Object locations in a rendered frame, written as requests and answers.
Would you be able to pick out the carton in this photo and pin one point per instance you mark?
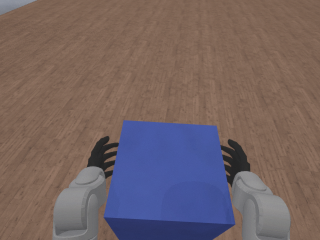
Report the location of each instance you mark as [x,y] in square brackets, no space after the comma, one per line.
[168,183]

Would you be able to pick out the robot right forearm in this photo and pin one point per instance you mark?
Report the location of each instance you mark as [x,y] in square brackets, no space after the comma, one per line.
[264,216]

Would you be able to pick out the robot left forearm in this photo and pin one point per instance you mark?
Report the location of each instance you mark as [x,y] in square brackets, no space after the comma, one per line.
[76,210]

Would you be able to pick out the left robot hand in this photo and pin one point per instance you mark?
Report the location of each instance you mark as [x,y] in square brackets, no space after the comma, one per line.
[98,157]

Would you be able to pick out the right robot hand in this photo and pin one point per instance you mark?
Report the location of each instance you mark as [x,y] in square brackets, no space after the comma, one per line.
[238,161]

